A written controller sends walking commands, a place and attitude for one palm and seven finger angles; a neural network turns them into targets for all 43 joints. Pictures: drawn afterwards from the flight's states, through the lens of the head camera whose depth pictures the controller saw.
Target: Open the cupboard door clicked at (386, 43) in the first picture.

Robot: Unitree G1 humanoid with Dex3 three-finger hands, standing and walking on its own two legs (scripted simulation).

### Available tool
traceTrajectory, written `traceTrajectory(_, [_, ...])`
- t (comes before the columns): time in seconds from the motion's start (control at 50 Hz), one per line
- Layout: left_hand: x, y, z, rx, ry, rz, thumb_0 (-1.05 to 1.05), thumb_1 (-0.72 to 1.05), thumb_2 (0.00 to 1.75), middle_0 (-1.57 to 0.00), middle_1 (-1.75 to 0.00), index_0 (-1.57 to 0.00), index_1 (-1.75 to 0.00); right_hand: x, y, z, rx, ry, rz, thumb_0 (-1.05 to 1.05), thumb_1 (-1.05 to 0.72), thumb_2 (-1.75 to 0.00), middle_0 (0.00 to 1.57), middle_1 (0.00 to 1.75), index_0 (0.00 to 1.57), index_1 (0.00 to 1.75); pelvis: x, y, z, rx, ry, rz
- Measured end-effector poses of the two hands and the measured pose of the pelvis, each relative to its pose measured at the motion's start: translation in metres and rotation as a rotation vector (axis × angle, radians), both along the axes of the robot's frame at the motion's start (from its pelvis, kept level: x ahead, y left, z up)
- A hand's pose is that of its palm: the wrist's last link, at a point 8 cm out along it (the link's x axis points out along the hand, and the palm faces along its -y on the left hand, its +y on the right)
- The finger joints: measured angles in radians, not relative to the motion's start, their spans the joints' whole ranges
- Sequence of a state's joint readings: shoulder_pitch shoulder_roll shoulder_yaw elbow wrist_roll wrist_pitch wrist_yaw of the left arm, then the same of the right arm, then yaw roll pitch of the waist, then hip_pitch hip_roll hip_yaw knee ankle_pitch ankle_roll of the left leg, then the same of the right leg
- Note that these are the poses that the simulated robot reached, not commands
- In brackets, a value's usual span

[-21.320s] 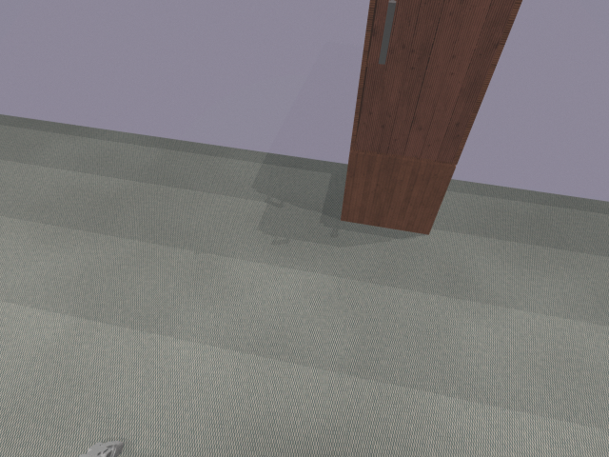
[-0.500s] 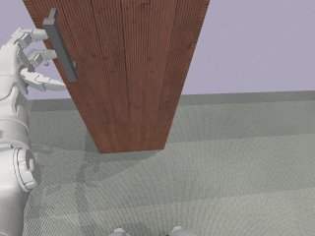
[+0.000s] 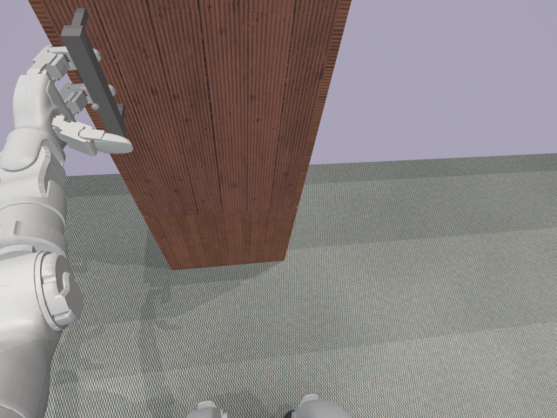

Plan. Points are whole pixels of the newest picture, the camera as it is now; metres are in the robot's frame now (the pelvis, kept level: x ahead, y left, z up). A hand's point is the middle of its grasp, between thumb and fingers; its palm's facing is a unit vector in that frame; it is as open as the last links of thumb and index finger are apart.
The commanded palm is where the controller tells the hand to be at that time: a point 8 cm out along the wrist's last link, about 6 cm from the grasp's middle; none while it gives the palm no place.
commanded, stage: slide the fingers in behind the handle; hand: left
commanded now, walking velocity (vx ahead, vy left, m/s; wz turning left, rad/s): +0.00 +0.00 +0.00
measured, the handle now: (101, 79) +0.57 +0.20 +0.13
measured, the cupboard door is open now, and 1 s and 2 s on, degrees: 0 0 17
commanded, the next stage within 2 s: close the thumb around the handle in 0.56 s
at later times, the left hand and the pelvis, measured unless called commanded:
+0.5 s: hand (110, 105) +0.52 +0.19 +0.12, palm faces +0.03 -1.00 +0.00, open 14.0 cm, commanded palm +0.49 +0.23 +0.12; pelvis +0.00 +0.00 +0.00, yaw +0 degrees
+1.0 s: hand (118, 104) +0.52 +0.18 +0.12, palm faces +0.04 -1.00 -0.01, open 10.7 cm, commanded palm +0.49 +0.23 +0.12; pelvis +0.01 +0.00 +0.00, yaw +0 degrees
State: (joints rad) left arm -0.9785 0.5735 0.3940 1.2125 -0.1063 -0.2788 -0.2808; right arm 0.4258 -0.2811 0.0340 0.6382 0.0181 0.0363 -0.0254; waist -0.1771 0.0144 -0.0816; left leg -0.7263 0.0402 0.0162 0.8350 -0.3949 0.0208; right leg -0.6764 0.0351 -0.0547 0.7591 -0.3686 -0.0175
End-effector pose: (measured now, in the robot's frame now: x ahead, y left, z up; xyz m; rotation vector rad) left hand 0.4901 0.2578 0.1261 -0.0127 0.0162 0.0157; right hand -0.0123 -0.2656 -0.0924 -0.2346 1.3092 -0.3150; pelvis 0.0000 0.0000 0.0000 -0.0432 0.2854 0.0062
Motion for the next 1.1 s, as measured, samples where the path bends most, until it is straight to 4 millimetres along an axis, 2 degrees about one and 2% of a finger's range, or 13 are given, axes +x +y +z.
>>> traceTrajectory(0.24, [0.003, -0.021, -0.002, -0.008, -0.001, -0.003, -0.01, -0.5, 0.3, -0.3, -1.2, -0.3, -1.2, -0.009, 0.005, -0.001, 0.018, -0.001, -0.016, 0.0, -0.9, -0.9, 0.2, 0.3, 0.2, 0.3, 0.001, 0.002, 0.0, 0.004, -0.001, -0.012])
traceTrajectory(0.48, [0.006, -0.017, -0.003, 0.021, 0.003, 0.018, -0.01, -0.5, 0.3, -0.3, -1.2, -0.3, -1.2, -0.002, 0.01, -0.006, 0.035, -0.007, -0.005, 0.0, -0.9, -0.9, 0.21, 0.3, 0.2, 0.3, 0.002, 0.002, -0.001, 0.005, 0.006, -0.007])
traceTrajectory(0.74, [0.007, -0.024, -0.005, 0.011, 0.001, 0.028, -0.01, -0.48, 0.3, -0.3, -1.2, -0.3, -1.22, 0.008, 0.003, -0.006, 0.031, -0.001, 0.018, 0.0, -0.9, -0.9, 0.21, 0.3, 0.2, 0.3, 0.006, 0.0, -0.001, 0.006, 0.01, 0.004])
traceTrajectory(0.88, [0.007, -0.029, -0.003, 0.018, 0.001, 0.014, -0.01, -0.29, 0.39, -0.32, -1.22, -0.31, -1.24, 0.012, 0.001, -0.007, 0.035, -0.015, 0.015, 0.0, -0.9, -0.9, 0.2, 0.3, 0.2, 0.3, 0.007, -0.003, 0.0, 0.008, 0.005, 0.001])
traceTrajectory(1.1, [0.003, -0.027, 0.002, 0.017, -0.017, 0.019, 0.0, 0.26, 0.62, -0.36, -1.28, -0.34, -1.28, 0.011, -0.001, -0.006, 0.039, -0.024, 0.003, 0.0, -0.9, -0.9, 0.2, 0.3, 0.2, 0.3, 0.008, -0.005, 0.001, 0.012, -0.003, -0.008])
